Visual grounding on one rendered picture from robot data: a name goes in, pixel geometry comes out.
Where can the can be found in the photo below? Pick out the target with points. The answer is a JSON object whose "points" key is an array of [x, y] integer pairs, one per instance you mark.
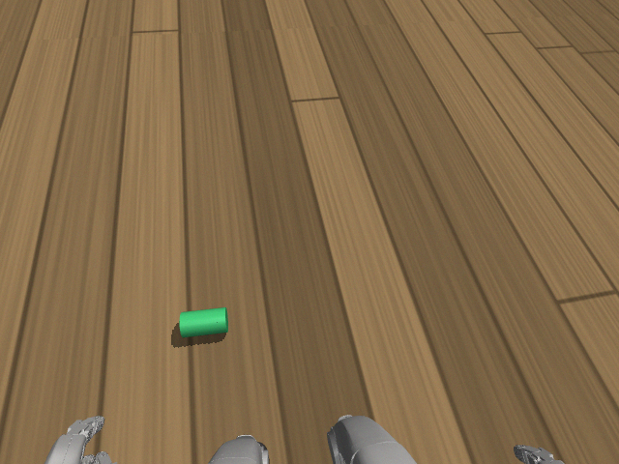
{"points": [[202, 322]]}

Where can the right robot hand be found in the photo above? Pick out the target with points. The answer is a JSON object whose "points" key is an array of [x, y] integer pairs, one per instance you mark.
{"points": [[530, 455]]}

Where can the left robot hand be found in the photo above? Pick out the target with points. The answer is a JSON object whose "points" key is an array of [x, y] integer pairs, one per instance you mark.
{"points": [[69, 448]]}

